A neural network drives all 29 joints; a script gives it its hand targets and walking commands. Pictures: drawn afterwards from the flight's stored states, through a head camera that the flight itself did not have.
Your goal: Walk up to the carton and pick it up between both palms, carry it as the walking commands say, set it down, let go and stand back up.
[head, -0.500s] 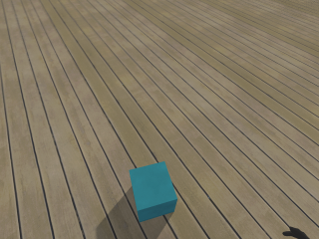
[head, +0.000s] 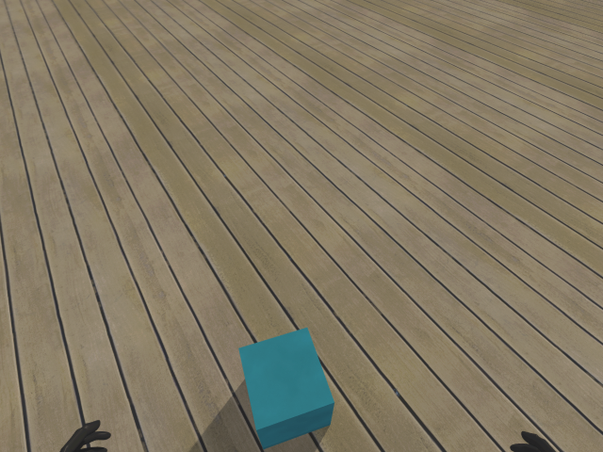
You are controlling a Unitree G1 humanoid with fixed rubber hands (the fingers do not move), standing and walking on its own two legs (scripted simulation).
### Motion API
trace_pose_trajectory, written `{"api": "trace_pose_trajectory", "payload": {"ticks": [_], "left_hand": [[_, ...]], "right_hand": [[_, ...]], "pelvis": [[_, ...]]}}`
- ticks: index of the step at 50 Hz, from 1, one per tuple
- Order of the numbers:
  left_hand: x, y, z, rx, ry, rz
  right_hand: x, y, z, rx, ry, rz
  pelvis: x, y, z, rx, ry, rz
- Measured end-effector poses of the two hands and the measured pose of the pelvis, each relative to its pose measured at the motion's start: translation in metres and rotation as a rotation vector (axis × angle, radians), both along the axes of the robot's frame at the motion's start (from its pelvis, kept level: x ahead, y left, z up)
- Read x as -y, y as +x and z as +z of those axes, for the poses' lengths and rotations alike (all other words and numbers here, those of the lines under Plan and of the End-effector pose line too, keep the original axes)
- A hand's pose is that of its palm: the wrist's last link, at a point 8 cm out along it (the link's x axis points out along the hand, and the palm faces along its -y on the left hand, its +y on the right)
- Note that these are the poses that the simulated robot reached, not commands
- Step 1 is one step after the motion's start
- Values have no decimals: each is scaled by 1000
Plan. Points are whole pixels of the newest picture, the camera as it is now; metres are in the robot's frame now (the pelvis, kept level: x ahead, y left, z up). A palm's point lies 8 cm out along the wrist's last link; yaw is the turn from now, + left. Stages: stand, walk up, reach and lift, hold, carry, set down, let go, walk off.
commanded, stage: walk up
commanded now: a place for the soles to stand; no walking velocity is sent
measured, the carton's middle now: (285, 387) +0.44 +0.06 -0.65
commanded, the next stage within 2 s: none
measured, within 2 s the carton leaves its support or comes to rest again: neither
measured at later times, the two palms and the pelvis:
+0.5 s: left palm out of the picture +0.08 +0.29 -0.08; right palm out of the picture +0.10 -0.42 -0.08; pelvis -0.01 -0.06 -0.01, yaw +8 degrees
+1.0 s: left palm out of the picture +0.02 +0.27 -0.09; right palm (542, 387) +0.23 -0.33 -0.08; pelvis +0.01 -0.07 +0.01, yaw +17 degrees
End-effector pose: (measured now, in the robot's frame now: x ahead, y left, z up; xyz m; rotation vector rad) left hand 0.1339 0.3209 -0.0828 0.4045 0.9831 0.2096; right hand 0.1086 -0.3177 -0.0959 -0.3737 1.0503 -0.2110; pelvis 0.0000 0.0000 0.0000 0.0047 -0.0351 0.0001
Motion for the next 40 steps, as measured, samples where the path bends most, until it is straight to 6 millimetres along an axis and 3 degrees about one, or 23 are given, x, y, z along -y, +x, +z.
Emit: {"api": "trace_pose_trajectory", "payload": {"ticks": [12, 19, 24, 29, 33, 40], "left_hand": [[3, -9, 1, -65, -35, 48], [4, -15, 6, -31, -14, 98], [22, -42, -2, -47, 19, 131], [40, -82, -1, -69, 6, 197], [42, -108, -3, -84, 1, 249], [56, -130, -14, -103, -40, 325]], "right_hand": [[9, 6, 15, -35, -33, -8], [64, -20, 23, -106, -178, 21], [98, -15, 14, -130, -201, 66], [93, 4, 10, -131, -156, 146], [80, 22, 7, -126, -120, 205], [50, 66, 5, -45, -66, 286]], "pelvis": [[3, 4, 13, -1, 1, 23], [30, -3, 5, -19, -1, 95], [57, -6, -6, -17, -6, 134], [68, -7, -1, -6, 7, 186], [71, -4, -1, -4, 14, 215], [73, 5, 0, 1, -4, 257]]}}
